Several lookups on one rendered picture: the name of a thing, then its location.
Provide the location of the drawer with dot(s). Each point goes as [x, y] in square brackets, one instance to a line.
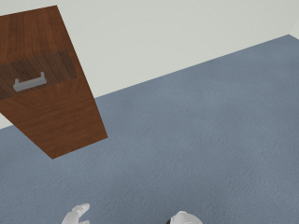
[56, 66]

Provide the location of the cabinet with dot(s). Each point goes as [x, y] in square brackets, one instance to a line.
[60, 118]

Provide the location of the left robot hand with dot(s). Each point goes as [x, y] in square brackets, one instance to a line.
[73, 216]

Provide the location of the right robot thigh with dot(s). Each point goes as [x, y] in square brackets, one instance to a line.
[185, 218]

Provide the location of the handle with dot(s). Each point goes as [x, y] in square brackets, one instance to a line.
[29, 83]

